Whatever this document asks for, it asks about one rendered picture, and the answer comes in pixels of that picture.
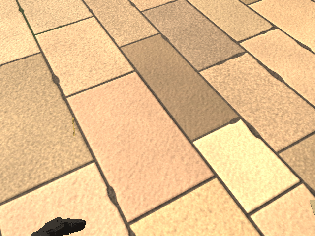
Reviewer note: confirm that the left robot hand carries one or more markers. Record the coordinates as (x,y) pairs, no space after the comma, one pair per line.
(60,227)

